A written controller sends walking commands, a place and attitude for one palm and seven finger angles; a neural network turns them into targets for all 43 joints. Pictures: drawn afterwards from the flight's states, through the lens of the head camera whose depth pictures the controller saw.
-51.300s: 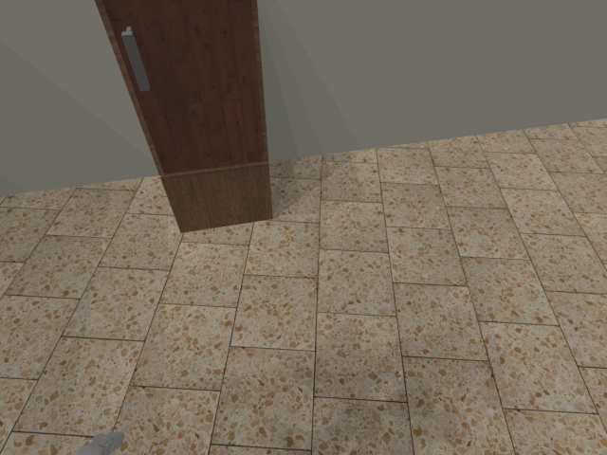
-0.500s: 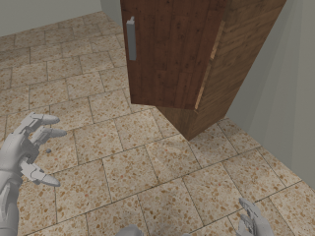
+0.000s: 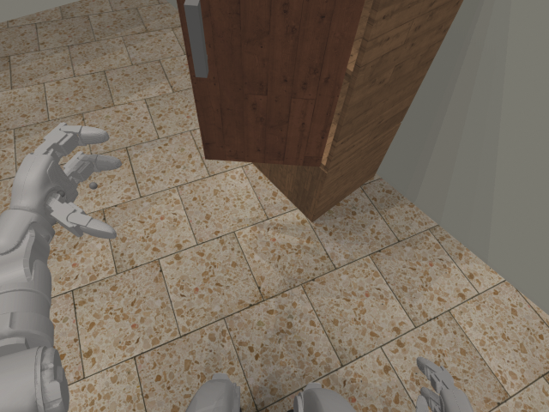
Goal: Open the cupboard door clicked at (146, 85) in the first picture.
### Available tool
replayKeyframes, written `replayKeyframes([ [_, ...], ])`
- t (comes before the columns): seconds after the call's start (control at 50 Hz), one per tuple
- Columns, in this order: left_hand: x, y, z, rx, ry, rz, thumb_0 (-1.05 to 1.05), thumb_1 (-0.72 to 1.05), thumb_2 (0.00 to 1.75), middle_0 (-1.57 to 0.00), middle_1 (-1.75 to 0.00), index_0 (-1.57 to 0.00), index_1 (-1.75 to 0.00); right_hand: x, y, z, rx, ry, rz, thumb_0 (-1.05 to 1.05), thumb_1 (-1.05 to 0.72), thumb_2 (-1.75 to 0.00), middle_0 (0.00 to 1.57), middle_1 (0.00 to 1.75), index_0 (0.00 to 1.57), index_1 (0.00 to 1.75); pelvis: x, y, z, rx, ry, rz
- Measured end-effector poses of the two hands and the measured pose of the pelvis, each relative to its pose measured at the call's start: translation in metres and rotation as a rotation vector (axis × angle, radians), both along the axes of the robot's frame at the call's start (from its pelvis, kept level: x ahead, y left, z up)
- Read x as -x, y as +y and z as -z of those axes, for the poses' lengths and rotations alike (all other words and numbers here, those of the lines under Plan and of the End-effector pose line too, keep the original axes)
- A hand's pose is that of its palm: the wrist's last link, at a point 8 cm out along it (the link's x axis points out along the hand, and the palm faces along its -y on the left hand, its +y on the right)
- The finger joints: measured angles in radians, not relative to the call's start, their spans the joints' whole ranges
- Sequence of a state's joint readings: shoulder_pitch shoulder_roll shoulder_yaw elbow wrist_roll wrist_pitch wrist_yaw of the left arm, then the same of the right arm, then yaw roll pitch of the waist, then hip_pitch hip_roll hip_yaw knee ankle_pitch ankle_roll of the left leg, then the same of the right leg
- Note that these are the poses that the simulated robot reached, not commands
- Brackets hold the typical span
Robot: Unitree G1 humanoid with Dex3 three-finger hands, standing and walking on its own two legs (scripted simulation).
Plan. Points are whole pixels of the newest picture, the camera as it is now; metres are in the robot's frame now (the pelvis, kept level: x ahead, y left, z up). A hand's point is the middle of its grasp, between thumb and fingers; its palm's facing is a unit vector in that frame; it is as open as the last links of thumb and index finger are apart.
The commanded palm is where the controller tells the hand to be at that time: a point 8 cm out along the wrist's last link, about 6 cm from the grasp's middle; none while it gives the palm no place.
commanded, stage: move the hooked fingers beside the handle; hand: left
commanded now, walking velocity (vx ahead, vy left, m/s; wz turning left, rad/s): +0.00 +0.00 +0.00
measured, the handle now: (199, 35) +0.79 +0.16 +0.07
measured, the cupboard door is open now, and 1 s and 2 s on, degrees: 48 48 48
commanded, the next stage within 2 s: none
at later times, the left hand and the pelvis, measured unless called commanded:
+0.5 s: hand (117, 123) +0.52 +0.25 +0.08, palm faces -0.06 -1.00 +0.02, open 14.0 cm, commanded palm +0.52 +0.30 +0.07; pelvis +0.01 +0.02 -0.01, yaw -2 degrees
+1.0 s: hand (151, 73) +0.65 +0.23 +0.08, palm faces -0.04 -1.00 +0.01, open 14.0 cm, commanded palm +0.67 +0.24 +0.07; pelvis +0.02 +0.04 -0.03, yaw -4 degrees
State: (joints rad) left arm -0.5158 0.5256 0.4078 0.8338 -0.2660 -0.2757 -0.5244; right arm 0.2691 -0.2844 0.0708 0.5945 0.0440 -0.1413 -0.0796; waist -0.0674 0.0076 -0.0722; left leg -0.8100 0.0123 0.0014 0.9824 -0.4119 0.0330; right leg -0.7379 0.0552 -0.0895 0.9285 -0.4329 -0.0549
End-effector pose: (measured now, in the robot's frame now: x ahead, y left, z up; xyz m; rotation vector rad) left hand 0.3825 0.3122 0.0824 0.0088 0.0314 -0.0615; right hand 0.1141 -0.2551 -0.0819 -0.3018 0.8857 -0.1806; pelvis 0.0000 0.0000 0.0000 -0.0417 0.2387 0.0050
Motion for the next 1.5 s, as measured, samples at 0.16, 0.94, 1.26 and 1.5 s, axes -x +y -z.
replayKeyframes([
  [0.16, -0.033, 0.008, -0.003, -0.015, 0.006, -0.034, -0.01, -0.5, 0.3, -0.3, -1.2, -0.3, -1.2, 0.047, -0.01, 0.007, -0.001, 0.167, 0.093, 0.01, -0.9, -0.89, 0.2, 0.3, 0.21, 0.3, -0.013, 0.003, 0.0, -0.002, 0.042, 0.027],
  [0.94, -0.23, -0.025, 0.0, 0.03, 0.003, -0.012, -0.01, -0.5, 0.3, -0.3, -1.2, -0.3, -1.2, 0.189, 0.048, 0.005, 0.054, 0.701, 0.296, 0.0, -0.9, -0.89, 0.2, 0.3, 0.21, 0.3, -0.015, 0.038, 0.03, 0.08, 0.286, 0.03],
  [1.26, -0.292, -0.038, 0.008, -0.003, 0.006, -0.021, -0.01, -0.5, 0.3, -0.3, -1.2, -0.3, -1.2, 0.233, 0.095, -0.01, 0.008, 0.86, 0.415, 0.0, -0.9, -0.89, 0.2, 0.3, 0.21, 0.3, -0.025, 0.044, 0.041, 0.109, 0.384, 0.05],
  [1.5, -0.32, -0.035, 0.02, 0.014, 0.044, -0.039, -0.01, -0.5, 0.3, -0.3, -1.2, -0.3, -1.2, 0.237, 0.121, -0.024, -0.023, 0.917, 0.47, 0.0, -0.9, -0.89, 0.21, 0.3, 0.21, 0.3, -0.038, 0.045, 0.043, 0.125, 0.426, 0.061],
])
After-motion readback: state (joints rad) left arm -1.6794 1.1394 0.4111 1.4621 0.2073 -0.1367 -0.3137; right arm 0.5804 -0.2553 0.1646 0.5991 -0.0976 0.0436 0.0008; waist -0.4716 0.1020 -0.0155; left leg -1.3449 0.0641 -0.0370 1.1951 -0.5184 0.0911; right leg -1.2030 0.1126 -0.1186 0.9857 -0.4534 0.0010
